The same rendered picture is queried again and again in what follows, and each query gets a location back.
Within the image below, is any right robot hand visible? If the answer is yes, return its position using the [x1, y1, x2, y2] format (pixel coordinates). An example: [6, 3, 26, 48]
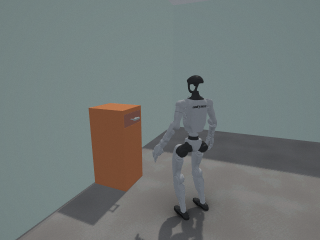
[205, 136, 214, 150]

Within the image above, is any left robot forearm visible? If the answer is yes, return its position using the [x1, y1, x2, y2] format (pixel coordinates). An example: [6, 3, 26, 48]
[158, 121, 175, 148]

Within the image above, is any right robot foot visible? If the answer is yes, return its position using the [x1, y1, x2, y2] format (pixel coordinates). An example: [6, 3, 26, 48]
[193, 197, 209, 211]

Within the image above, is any drawer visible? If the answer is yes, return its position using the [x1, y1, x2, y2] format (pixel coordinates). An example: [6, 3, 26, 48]
[124, 110, 140, 128]

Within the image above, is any left robot upper arm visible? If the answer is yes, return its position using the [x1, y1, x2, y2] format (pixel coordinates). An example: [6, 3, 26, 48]
[173, 99, 188, 130]

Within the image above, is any right robot forearm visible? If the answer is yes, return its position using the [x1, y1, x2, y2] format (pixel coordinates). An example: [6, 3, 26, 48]
[207, 122, 217, 139]

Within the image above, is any left robot hand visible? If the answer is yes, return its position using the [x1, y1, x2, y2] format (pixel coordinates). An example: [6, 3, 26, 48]
[152, 145, 164, 162]

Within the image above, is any left robot thigh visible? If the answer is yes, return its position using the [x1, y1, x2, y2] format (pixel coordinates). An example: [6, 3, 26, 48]
[172, 143, 190, 184]

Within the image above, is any cabinet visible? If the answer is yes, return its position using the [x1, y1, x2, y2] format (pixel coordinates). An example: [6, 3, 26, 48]
[88, 103, 143, 192]

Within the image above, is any right robot upper arm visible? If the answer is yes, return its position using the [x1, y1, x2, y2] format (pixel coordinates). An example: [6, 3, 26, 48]
[205, 98, 217, 125]

